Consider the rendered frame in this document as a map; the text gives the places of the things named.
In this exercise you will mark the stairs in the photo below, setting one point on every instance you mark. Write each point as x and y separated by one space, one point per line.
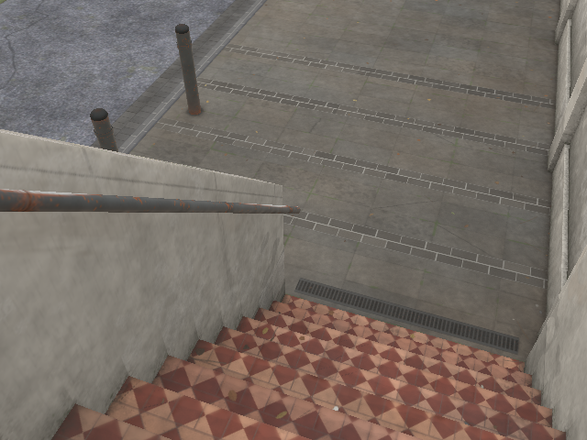
306 371

